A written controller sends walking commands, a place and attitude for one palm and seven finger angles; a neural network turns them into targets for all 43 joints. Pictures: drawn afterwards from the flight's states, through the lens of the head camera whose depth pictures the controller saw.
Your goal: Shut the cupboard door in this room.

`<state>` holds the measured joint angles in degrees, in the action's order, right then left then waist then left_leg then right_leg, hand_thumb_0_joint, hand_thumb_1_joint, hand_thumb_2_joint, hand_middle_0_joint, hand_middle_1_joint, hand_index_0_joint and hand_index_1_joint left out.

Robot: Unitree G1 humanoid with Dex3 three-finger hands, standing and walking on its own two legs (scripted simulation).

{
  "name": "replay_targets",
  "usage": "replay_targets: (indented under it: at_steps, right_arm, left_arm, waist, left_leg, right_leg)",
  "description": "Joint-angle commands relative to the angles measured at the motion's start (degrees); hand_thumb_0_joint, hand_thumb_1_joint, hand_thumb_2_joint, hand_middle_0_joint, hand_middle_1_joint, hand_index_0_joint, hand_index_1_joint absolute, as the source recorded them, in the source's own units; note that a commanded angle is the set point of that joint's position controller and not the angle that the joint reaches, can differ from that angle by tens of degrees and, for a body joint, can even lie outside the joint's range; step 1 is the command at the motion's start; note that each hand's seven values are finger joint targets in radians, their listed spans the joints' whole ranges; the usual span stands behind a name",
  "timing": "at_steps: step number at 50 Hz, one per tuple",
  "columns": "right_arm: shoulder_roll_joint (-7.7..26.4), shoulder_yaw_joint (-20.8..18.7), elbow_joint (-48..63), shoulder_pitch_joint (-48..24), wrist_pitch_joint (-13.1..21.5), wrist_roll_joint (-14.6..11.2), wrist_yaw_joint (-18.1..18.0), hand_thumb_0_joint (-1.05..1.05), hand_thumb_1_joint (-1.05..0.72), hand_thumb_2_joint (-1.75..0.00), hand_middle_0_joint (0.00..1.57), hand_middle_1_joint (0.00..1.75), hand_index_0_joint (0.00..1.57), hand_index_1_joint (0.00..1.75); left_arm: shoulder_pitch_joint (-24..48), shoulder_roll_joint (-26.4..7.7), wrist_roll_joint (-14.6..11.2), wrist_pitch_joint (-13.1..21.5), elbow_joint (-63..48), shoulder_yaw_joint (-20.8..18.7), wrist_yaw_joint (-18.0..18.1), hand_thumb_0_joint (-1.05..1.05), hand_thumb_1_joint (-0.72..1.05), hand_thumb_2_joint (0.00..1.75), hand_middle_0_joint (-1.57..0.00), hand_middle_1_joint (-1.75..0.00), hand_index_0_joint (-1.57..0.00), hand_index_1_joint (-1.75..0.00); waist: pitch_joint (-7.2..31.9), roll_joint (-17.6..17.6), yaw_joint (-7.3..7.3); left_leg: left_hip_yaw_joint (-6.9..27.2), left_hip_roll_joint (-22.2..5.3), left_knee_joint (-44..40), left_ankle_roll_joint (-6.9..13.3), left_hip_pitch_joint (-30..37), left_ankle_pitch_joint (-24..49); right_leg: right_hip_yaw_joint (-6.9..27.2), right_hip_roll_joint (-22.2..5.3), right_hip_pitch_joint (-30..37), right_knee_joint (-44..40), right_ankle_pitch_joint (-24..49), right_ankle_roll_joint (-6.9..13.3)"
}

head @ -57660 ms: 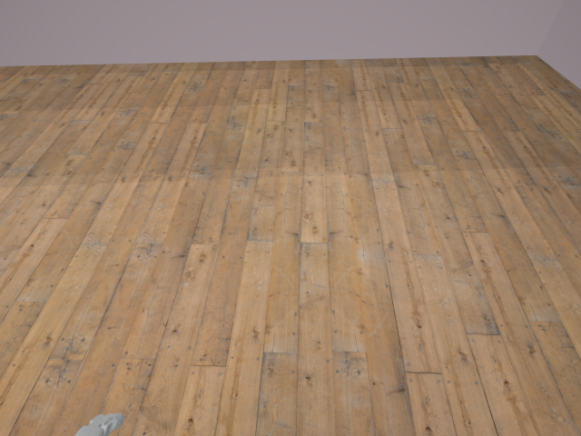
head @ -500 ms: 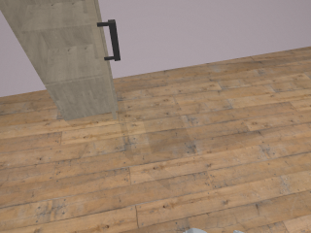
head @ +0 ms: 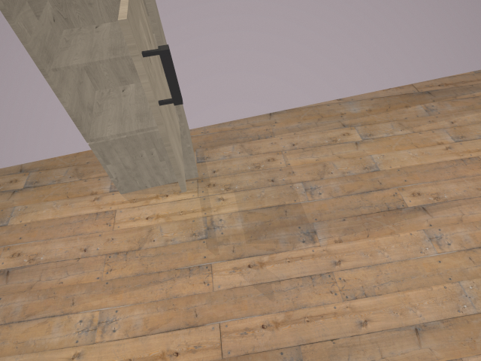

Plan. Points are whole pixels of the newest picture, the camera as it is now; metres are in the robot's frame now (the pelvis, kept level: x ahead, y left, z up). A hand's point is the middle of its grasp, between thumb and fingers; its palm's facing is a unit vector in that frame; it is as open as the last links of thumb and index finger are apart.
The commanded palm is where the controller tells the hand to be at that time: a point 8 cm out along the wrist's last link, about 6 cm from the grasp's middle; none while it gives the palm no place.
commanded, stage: turn or walk to find it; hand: left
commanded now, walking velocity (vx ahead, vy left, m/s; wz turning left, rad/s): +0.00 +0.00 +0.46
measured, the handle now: (163, 78) +0.74 +0.26 +0.06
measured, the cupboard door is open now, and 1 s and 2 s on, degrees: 88 88 88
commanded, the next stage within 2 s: stand and wait in 0.06 s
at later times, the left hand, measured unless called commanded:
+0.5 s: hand out of the picture -0.01 +0.19 -0.18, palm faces +0.07 -0.99 -0.15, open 7.3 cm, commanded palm none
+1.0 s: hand out of the picture +0.01 +0.22 -0.18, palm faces +0.04 -0.98 -0.18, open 7.3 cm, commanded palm none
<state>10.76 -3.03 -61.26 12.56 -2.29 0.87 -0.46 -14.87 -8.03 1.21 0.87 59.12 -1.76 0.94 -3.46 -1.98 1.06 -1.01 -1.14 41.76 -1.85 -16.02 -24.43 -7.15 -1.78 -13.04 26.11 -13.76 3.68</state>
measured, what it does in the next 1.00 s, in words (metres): steps on the spot: left foot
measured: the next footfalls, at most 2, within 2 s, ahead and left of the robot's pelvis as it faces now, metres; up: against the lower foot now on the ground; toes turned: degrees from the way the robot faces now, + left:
left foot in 0.12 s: +0.00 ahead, +0.13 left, +0.00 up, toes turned +5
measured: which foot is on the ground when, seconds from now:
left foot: up 0.00-0.10, down 0.12-1.00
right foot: down 0.00-1.00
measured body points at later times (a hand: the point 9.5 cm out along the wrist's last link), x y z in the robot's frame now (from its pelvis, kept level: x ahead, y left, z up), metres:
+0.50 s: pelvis +0.00 +0.03 +0.00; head +0.02 +0.04 +0.45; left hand -0.02 +0.24 -0.16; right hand +0.03 -0.19 -0.16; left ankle -0.04 +0.13 -0.74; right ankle +0.00 -0.07 -0.74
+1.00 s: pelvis +0.02 +0.05 +0.00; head +0.03 +0.06 +0.45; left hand +0.01 +0.27 -0.16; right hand -0.01 -0.15 -0.16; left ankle -0.04 +0.13 -0.74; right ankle +0.01 -0.07 -0.74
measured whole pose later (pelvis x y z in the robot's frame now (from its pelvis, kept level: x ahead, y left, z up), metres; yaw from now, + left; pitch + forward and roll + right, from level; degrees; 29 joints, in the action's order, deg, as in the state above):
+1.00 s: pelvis +0.02 +0.05 +0.00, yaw +0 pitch -1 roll +0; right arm 5.9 0.2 -66.5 17.7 1.7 0.6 -2.4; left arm -15.8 -7.9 0.3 0.4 64.9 -0.1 2.2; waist -2.6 0.0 -0.1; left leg -4.8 1.7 21.6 2.9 -4.1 -16.7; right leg -7.0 -3.4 -8.5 23.4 -13.6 -1.1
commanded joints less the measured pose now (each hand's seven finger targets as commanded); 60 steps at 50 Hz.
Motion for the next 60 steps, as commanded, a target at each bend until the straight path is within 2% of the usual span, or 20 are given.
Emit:
replay_targets:
  at_steps: [1,3,4,5,6,7,8,9,10,12,13,17,25,32,37,43,55,60]
  right_arm:
    - [1.07,0.24,2.73,0.74,1.81,-0.38,-0.33,0.0,-0.9,-0.9,0.2,0.3,0.2,0.3]
    - [1.25,0.42,1.81,2.24,2.13,-0.41,-0.49,0.0,-0.9,-0.9,0.2,0.3,0.2,0.3]
    - [1.39,0.47,1.07,3.74,2.45,-0.38,-0.56,0.0,-0.9,-0.9,0.2,0.3,0.2,0.3]
    - [2.66,0.35,0.64,4.43,2.86,-0.23,-0.68,0.0,-0.9,-0.9,0.2,0.3,0.2,0.3]
    - [4.59,0.14,0.82,4.08,3.06,0.04,-0.92,0.0,-0.9,-0.9,0.2,0.3,0.2,0.3]
    - [5.65,0.04,1.0,3.06,2.87,0.04,-1.15,0.0,-0.9,-0.9,0.2,0.3,0.2,0.3]
    - [5.3,0.39,0.77,1.11,2.76,0.12,-1.41,0.0,-0.9,-0.9,0.2,0.3,0.2,0.3]
    - [4.2,0.68,0.36,0.39,2.83,0.08,-1.55,0.0,-0.9,-0.9,0.2,0.3,0.2,0.3]
    - [3.39,0.97,0.23,0.45,2.81,0.01,-1.64,0.0,-0.9,-0.9,0.2,0.3,0.2,0.3]
    - [2.28,1.28,-0.29,1.87,2.71,-0.1,-1.71,0.0,-0.9,-0.9,0.2,0.3,0.2,0.3]
    - [1.79,1.45,-0.49,2.88,2.73,-0.08,-1.81,0.0,-0.9,-0.9,0.2,0.3,0.2,0.3]
    - [1.97,1.65,-1.12,4.75,2.83,-0.09,-1.8,0.0,-0.9,-0.9,0.2,0.3,0.2,0.3]
    - [2.41,2.13,-1.91,5.81,3.91,-0.16,-2.0,0.0,-0.9,-0.9,0.2,0.3,0.2,0.3]
    - [1.94,2.19,-2.94,7.58,4.09,-0.29,-2.1,0.0,-0.9,-0.9,0.2,0.3,0.2,0.3]
    - [1.45,2.16,-3.58,9.05,4.31,-0.33,-2.22,0.0,-0.9,-0.9,0.2,0.3,0.2,0.3]
    - [0.82,2.06,-4.12,9.71,4.41,-0.37,-2.28,0.0,-0.9,-0.9,0.2,0.3,0.2,0.3]
    - [2.28,1.57,-3.83,9.42,4.76,-0.42,-2.61,0.0,-0.9,-0.9,0.2,0.3,0.2,0.3]
    - [3.2,1.4,-3.46,8.48,4.76,-0.42,-2.63,0.0,-0.9,-0.9,0.2,0.3,0.2,0.3]
  left_arm:
    - [-4.4,-10.62,-0.31,0.55,-0.64,-2.72,1.06,0.0,0.9,0.9,-0.2,-0.3,-0.2,-0.3]
    - [-3.62,-10.55,-0.69,0.37,-0.43,-2.92,1.27,0.0,0.9,0.9,-0.2,-0.3,-0.2,-0.3]
    - [-2.95,-9.82,-0.97,0.2,-0.34,-2.71,1.32,0.0,0.9,0.9,-0.2,-0.3,-0.2,-0.3]
    - [-2.81,-8.35,-1.21,-0.07,-0.37,-2.33,1.16,0.0,0.9,0.9,-0.2,-0.3,-0.2,-0.3]
    - [-2.79,-6.56,-1.27,-0.36,-0.72,-1.77,0.95,0.0,0.9,0.9,-0.2,-0.3,-0.2,-0.3]
    - [-2.9,-5.3,-1.04,-0.52,-0.18,-1.28,0.84,0.0,0.9,0.9,-0.2,-0.3,-0.2,-0.3]
    - [-2.67,-4.57,-0.86,-0.67,0.62,-0.81,0.8,0.0,0.9,0.9,-0.2,-0.3,-0.2,-0.3]
    - [-2.1,-4.49,-0.64,-0.82,1.42,-0.44,0.83,0.0,0.9,0.9,-0.2,-0.3,-0.2,-0.3]
    - [-2.72,-4.71,-0.55,-0.73,2.19,-0.17,0.8,0.0,0.9,0.9,-0.2,-0.3,-0.2,-0.3]
    - [-3.7,-5.22,-0.56,-0.56,3.42,0.08,0.83,0.0,0.9,0.9,-0.2,-0.3,-0.2,-0.3]
    - [-3.91,-5.06,-0.65,-0.4,3.77,0.25,0.87,0.0,0.9,0.9,-0.2,-0.3,-0.2,-0.3]
    - [-3.46,-5.02,-0.72,-0.13,4.1,0.48,0.97,0.0,0.9,0.9,-0.2,-0.3,-0.2,-0.3]
    - [-4.31,-4.62,-0.94,0.17,4.47,0.76,1.16,0.0,0.9,0.9,-0.2,-0.3,-0.2,-0.3]
    - [-4.47,-4.46,-1.0,0.0,4.5,0.77,1.34,0.0,0.9,0.9,-0.2,-0.3,-0.2,-0.3]
    - [-4.62,-4.34,-1.07,0.01,4.4,0.82,1.48,0.0,0.9,0.9,-0.2,-0.3,-0.2,-0.3]
    - [-4.86,-4.04,-1.0,-0.13,4.33,0.86,1.59,0.0,0.9,0.9,-0.2,-0.3,-0.2,-0.3]
    - [-5.02,-4.97,-0.92,0.04,4.34,0.65,1.59,0.0,0.9,0.9,-0.2,-0.3,-0.2,-0.3]
    - [-4.73,-5.44,-0.84,0.01,4.36,0.54,1.51,0.0,0.9,0.9,-0.2,-0.3,-0.2,-0.3]
  waist:
    - [5.69,10.42,1.25]
    - [6.42,9.0,0.33]
    - [6.52,7.03,-0.52]
    - [6.64,2.24,-0.77]
    - [5.52,-3.81,-0.38]
    - [4.3,-6.42,0.31]
    - [2.19,-6.63,0.55]
    - [0.48,-7.96,0.56]
    - [-0.88,-6.31,0.84]
    - [-2.38,-2.39,0.38]
    - [-2.34,-0.63,-0.16]
    - [-1.82,1.86,-0.95]
    - [0.24,1.82,-0.71]
    - [-0.45,1.34,-0.42]
    - [-0.05,2.42,-0.48]
    - [-1.59,2.31,-0.48]
    - [-0.35,1.41,-0.85]
    - [-1.55,0.92,-0.81]
  left_leg:
    - [-1.07,0.02,-8.58,-0.39,-1.08,2.38]
    - [-0.87,-0.41,-14.69,-0.23,2.73,7.56]
    - [-0.08,-1.14,-19.39,0.29,7.18,12.63]
    - [3.45,-4.28,-20.86,1.65,11.65,18.74]
    - [8.96,-9.55,-21.25,4.2,11.88,23.77]
    - [11.52,-12.85,-22.68,6.38,8.82,23.57]
    - [11.18,-12.39,-24.32,6.94,5.52,19.43]
    - [10.26,-10.65,-25.24,6.29,3.54,17.27]
    - [8.5,-9.01,-24.51,5.25,2.21,16.51]
    - [5.33,-6.34,-22.65,3.29,2.26,15.68]
    - [4.47,-5.63,-22.03,2.93,3.68,16.23]
    - [3.82,-5.45,-22.2,2.59,6.36,16.7]
    - [3.64,-5.64,-23.4,2.82,7.69,21.66]
    - [3.64,-5.66,-24.16,2.97,6.79,21.89]
    - [3.6,-5.71,-24.04,3.11,7.3,24.57]
    - [3.5,-5.77,-24.72,3.3,7.01,23.61]
    - [3.18,-5.8,-23.81,3.35,9.91,30.31]
    - [3.17,-5.84,-24.28,3.4,9.59,28.92]
  right_leg:
    - [11.66,-14.13,10.25,-6.69,22.9,4.28]
    - [10.0,-14.41,9.21,-3.9,22.36,2.75]
    - [9.2,-13.41,5.98,-2.41,19.26,1.26]
    - [6.88,-10.34,1.04,-0.55,13.09,-0.88]
    - [3.74,-6.35,-2.29,0.76,6.04,-3.2]
    - [2.11,-4.67,-1.31,0.75,0.28,-4.59]
    - [1.79,-4.15,0.46,-0.19,-1.61,-5.18]
    - [1.99,-4.46,2.13,-1.4,-0.2,-5.16]
    - [2.82,-4.92,3.39,-3.15,2.5,-4.78]
    - [4.44,-6.2,3.75,-5.52,5.74,-3.88]
    - [5.31,-6.73,3.23,-6.37,6.47,-3.48]
    - [5.43,-6.78,2.25,-7.6,4.98,-3.33]
    - [5.1,-6.63,5.55,-6.38,10.24,-3.22]
    - [4.76,-6.4,6.7,-6.1,9.96,-3.27]
    - [4.56,-6.3,7.24,-5.36,11.58,-3.22]
    - [4.54,-6.15,6.27,-5.39,10.32,-3.4]
    - [4.48,-5.94,6.25,-4.43,13.34,-3.3]
    - [4.58,-5.98,5.59,-4.73,12.14,-3.37]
